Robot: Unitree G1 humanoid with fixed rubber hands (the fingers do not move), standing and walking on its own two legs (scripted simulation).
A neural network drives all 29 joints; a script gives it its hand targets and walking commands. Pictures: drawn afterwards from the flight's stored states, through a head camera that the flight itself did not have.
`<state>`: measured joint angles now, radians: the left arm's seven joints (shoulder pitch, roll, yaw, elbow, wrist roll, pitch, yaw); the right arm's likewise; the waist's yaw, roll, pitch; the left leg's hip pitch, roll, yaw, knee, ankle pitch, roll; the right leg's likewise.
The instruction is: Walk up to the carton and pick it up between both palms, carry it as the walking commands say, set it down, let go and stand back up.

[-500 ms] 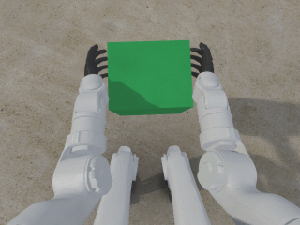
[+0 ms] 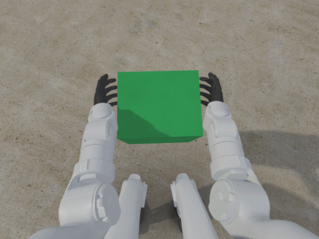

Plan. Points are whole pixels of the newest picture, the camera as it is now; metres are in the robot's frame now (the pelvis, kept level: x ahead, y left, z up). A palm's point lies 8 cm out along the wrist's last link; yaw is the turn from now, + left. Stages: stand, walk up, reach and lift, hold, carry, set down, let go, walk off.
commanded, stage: reach and lift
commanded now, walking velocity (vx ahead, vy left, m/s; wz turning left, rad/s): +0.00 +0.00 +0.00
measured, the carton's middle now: (158, 112) +0.44 +0.00 -0.13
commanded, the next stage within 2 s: none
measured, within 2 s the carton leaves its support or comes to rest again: neither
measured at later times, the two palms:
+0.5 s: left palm (93, 100) +0.41 +0.15 +0.03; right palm (226, 99) +0.42 -0.14 +0.03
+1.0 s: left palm (80, 94) +0.39 +0.15 +0.10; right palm (243, 92) +0.39 -0.14 +0.10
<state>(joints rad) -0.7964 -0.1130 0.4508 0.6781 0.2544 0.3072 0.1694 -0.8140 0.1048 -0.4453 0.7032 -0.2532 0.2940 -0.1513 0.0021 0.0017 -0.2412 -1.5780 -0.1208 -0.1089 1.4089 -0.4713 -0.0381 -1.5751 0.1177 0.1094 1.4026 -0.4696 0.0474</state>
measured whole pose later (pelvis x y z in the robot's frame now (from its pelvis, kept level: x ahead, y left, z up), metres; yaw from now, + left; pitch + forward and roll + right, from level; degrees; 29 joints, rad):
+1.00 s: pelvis +0.04 +0.00 +0.13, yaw +0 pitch +21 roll +0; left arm -0.47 -0.20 0.42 0.52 0.31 0.33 0.06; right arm -0.48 0.19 -0.42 0.54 -0.31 0.32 -0.05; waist 0.00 0.00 -0.17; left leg -0.86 -0.09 -0.14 0.79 -0.30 -0.02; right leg -0.86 0.08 0.14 0.79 -0.30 0.02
